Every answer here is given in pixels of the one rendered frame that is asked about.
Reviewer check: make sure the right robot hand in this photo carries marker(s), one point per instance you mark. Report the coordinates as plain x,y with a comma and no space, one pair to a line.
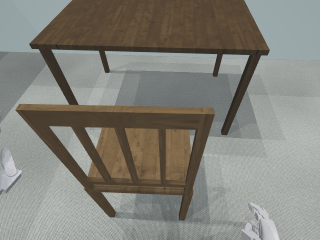
265,230

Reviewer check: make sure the table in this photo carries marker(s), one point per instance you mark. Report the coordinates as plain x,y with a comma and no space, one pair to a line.
222,27

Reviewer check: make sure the left robot hand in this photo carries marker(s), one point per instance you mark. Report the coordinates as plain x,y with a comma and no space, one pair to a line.
9,175

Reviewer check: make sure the chair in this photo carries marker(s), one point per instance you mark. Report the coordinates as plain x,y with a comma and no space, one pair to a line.
140,150

